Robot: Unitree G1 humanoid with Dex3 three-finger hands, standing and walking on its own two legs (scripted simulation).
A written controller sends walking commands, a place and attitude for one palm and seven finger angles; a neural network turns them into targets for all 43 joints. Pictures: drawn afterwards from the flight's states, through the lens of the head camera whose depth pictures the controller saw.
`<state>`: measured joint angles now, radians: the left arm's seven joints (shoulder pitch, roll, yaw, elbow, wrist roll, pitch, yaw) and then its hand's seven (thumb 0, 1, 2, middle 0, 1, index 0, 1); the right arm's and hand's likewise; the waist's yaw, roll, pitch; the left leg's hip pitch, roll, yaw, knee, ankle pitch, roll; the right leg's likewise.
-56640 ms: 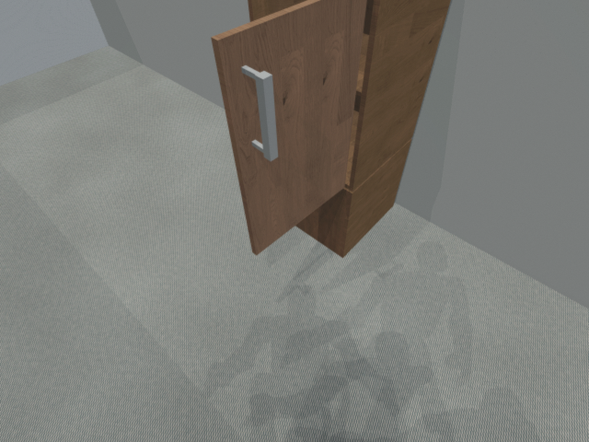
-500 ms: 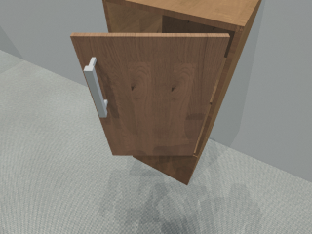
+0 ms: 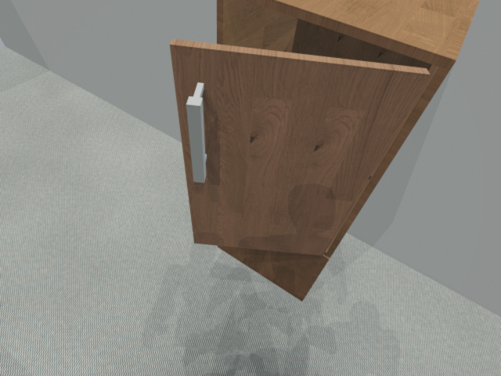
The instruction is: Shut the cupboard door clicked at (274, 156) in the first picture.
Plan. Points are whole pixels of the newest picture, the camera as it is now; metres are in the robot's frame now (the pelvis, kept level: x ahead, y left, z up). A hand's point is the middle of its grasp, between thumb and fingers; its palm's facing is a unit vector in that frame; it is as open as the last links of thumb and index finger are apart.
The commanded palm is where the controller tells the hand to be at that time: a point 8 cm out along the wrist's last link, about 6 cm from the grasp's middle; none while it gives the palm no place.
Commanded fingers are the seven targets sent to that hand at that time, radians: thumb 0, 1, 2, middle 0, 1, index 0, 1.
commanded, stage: come to a stop and stand still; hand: left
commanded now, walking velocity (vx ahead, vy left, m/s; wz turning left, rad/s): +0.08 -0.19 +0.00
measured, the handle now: (199, 136) +0.47 +0.14 +0.11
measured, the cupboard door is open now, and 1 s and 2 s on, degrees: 29 29 29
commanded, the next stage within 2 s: look again from close up in 0.70 s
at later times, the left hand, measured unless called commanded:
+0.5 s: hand out of the picture +0.01 +0.16 -0.17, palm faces -0.06 -0.97 -0.22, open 7.3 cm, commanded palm none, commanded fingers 0.00 0.90 0.90 -0.20 -0.30 -0.20 -0.30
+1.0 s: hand out of the picture -0.03 +0.17 -0.17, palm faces -0.03 -0.98 -0.21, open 7.4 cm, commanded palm none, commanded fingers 0.00 0.90 0.90 -0.20 -0.30 -0.20 -0.30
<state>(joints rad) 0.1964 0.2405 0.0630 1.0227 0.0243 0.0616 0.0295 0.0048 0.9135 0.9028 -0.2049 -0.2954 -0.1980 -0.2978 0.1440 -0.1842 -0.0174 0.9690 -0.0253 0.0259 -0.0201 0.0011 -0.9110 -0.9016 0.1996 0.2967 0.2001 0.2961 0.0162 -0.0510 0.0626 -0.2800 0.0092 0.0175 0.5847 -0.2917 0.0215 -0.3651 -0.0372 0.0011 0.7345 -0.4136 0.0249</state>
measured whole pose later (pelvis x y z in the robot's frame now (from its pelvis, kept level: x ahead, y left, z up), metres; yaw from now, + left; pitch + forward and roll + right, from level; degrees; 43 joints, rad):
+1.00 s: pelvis -0.04 -0.02 +0.01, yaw -2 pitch -2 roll +0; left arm 0.31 0.18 -0.01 1.09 0.02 -0.01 0.03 0.01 0.91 0.90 -0.20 -0.30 -0.20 -0.30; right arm 0.27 -0.17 0.00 1.10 -0.01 -0.01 -0.01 0.00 -0.91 -0.90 0.20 0.30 0.20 0.30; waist -0.01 -0.01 0.02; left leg -0.24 0.03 0.05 0.46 -0.18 0.00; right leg -0.16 -0.01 -0.01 0.48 -0.27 0.00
